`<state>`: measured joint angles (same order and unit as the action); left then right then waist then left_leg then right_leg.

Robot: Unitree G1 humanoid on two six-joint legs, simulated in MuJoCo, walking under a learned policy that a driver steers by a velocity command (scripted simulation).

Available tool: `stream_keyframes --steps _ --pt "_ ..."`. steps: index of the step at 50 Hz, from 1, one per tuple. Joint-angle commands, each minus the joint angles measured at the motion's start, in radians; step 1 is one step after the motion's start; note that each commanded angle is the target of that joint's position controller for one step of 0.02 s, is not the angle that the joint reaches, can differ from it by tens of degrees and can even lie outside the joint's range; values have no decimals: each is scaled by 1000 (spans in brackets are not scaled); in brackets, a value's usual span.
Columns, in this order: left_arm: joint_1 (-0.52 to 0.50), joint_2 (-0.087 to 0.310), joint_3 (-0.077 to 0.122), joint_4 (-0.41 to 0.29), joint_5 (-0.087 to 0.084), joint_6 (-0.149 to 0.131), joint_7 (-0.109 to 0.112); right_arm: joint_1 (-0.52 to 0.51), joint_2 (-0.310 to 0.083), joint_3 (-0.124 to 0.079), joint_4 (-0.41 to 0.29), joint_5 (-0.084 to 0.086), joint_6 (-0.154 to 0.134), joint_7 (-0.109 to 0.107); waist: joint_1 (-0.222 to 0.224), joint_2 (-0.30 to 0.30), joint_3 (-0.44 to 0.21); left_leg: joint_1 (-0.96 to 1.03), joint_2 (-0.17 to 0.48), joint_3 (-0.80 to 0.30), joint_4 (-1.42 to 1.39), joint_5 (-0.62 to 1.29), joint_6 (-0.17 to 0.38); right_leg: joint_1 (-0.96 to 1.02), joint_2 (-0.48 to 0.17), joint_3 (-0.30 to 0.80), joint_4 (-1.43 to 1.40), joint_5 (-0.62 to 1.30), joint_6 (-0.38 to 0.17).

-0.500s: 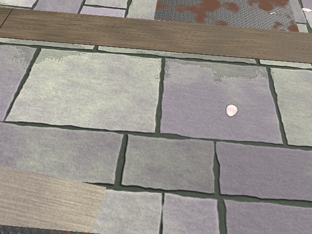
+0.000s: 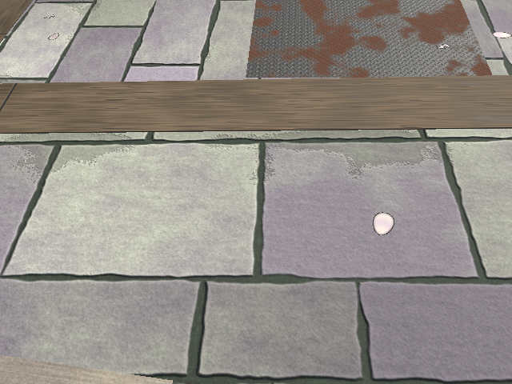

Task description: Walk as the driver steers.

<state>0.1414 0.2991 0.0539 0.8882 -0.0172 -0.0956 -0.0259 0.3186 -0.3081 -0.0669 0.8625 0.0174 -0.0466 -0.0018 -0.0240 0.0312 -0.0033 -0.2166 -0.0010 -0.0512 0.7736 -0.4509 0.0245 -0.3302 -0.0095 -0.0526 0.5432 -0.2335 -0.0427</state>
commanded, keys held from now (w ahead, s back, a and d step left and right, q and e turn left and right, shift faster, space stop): w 0.16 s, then no key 0.82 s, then w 0.02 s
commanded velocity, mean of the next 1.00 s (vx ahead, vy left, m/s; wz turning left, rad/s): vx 0.18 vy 0.00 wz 0.01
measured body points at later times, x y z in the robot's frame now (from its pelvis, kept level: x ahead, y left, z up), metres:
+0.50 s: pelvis +0.22 +0.01 -0.01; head +0.26 +0.01 +0.44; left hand +0.25 +0.29 -0.15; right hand +0.42 -0.23 -0.10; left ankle +0.34 +0.10 -0.73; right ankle +0.07 -0.11 -0.67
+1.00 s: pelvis +0.31 -0.02 +0.00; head +0.32 -0.02 +0.45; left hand +0.38 +0.24 -0.13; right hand +0.41 -0.28 -0.14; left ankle +0.34 +0.10 -0.73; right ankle +0.29 -0.14 -0.73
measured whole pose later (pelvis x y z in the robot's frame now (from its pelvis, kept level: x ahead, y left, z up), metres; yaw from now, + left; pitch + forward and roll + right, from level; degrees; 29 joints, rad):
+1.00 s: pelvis +0.31 -0.02 +0.00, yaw -1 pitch -1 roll +1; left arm 0.22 0.23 0.02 0.97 0.01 -0.02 0.03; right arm 0.14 -0.24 -0.03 0.99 0.00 -0.01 -0.02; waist 0.00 0.00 0.03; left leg -0.26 0.00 0.03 0.49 -0.21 0.00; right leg -0.19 -0.02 0.00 0.52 -0.32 0.01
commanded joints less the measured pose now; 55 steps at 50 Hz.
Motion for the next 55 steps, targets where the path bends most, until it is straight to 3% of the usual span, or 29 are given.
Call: stream_keyframes --steps 1,3,5,8,10,12,16,18,19,20,21,22,23,24,25,26,27,30,33,35,36,37,39,43,49,50,52,53,55 --pt "179 159 31 -3 8 -14 -1 -87 -135 -22 -124 24 -53 2 94 -191 10 -616 56 -49 413 16 38 444 -339 595 -357 -408 -190" --pt "111 117 15 -25 18 -15 -3 -108 -114 -23 -118 4 -52 1 63 -134 55 -578 116 -31 338 163 34 345 -269 434 -381 -193 -153" --pt "112 111 10 -25 23 -14 1 -110 -81 -19 -117 -4 -41 7 49 -141 53 -514 131 -11 281 248 13 288 -226 322 -408 -8 -144" --pt "151 132 14 -11 17 -12 13 -161 -56 -13 -141 -12 -31 5 54 -98 52 -536 125 16 160 350 -30 295 -204 221 -421 245 -155" --pt "144 132 11 -8 19 -2 24 -209 -27 -2 -161 -15 -36 8 54 -94 64 -464 100 48 2 433 -45 251 -162 122 -402 484 -132" --pt "180 134 9 4 18 8 35 -279 3 11 -178 -16 -44 18 81 -104 59 -359 59 93 -142 534 -44 219 -129 56 -383 592 -105" --pt "227 140 10 31 11 32 43 -331 -16 9 -196 -11 -49 42 84 -119 45 -294 20 73 -267 584 -12 308 -171 73 -313 615 -101" --pt "195 152 16 27 10 41 47 -261 -63 -6 -176 -19 -53 46 32 -138 6 -229 5 54 -287 524 24 366 -195 97 -224 701 -86" --pt "170 156 19 20 7 47 49 -174 -88 -18 -145 -26 -56 42 -16 -135 -40 -133 -16 67 -317 535 45 379 -178 92 -128 774 -71" --pt "177 147 15 17 10 51 47 -83 -122 -30 -115 -34 -60 35 -61 -93 -104 21 2 66 -372 705 72 352 -126 66 26 748 -36" --pt "233 100 -2 -5 40 44 44 0 -190 -39 -103 -59 -56 25 -52 42 -254 342 182 -102 -242 1138 147 142 -64 54 278 414 4" --pt "406 -14 -38 32 38 42 29 -6 -159 -20 -95 -61 -40 23 24 240 -417 575 427 -401 -234 1307 355 -90 65 90 600 -415 64" --pt "376 94 -12 58 8 45 23 -5 -86 -5 -99 -34 -27 29 -20 122 -443 504 390 -431 -290 1090 354 -110 44 203 682 -488 69" --pt "265 137 3 22 -15 52 25 -100 -79 -1 -108 -16 -21 27 -13 84 -273 362 344 -328 -348 915 306 -180 4 171 690 -447 73" --pt "201 120 3 9 -10 65 37 -172 -54 9 -112 -18 -17 24 7 24 -172 224 297 -270 -399 768 263 -192 -31 143 639 -387 81" --pt "178 110 6 7 2 83 48 -226 -36 16 -114 -24 -15 22 32 10 -104 86 268 -222 -446 659 236 -153 -59 137 568 -339 91" --pt "197 91 4 9 8 101 56 -262 -42 13 -107 -36 -12 20 66 51 -77 -34 235 -178 -487 562 211 -63 -76 131 476 -299 98" --pt "225 47 -8 22 22 120 72 -292 -54 7 -87 -51 -6 14 82 105 -94 -143 193 -107 -520 465 205 90 -57 82 264 -236 106" --pt "220 50 -5 33 31 125 66 -303 -65 6 -67 -31 8 2 93 81 -111 -198 174 -84 -533 146 164 225 -40 47 69 26 75" --pt "185 61 -3 19 54 127 63 -273 -26 21 -38 -30 15 -1 88 56 -50 -263 125 -66 -534 -111 76 258 -53 67 -21 55 41" --pt "152 92 -1 -6 54 125 67 -250 -18 25 -25 -36 19 -1 67 10 9 -260 88 -44 -490 -137 30 197 -113 138 -122 -10 12" --pt "108 146 12 2 40 119 69 -215 -18 20 -24 -32 25 -6 9 -127 55 -146 27 24 -454 -37 -3 9 -112 149 -156 -242 -11" --pt "61 70 -6 4 43 91 64 -220 -27 18 -9 -36 27 -16 4 -164 62 10 23 35 -369 136 -9 -97 -96 145 -220 -303 17" --pt "87 68 -9 26 28 59 57 -191 -30 16 36 -30 27 -18 16 -96 17 15 36 29 -347 291 20 18 -76 117 -159 -43 41" --pt "109 69 -11 50 21 67 58 -198 -34 14 85 -19 30 -16 34 -40 -37 54 42 33 -315 485 13 108 -62 93 -110 182 27" --pt "128 66 -11 62 19 70 57 -182 -28 15 102 -17 34 -18 36 -41 -58 63 27 51 -306 404 15 122 -54 84 -119 102 21" --pt "129 90 0 68 7 79 57 -179 -31 11 117 -8 40 -19 35 -77 -9 -2 -18 97 -251 100 21 92 -62 117 -147 -184 -25" --pt "135 98 4 66 3 78 57 -193 -29 10 114 -7 37 -17 41 -101 44 -76 -28 104 -222 -8 23 79 -95 172 -183 -323 -58" --pt "185 135 17 75 -8 62 56 -237 -13 12 95 -1 10 -9 61 -173 125 -239 -33 122 -107 1 30 133 -230 367 -283 -455 -141"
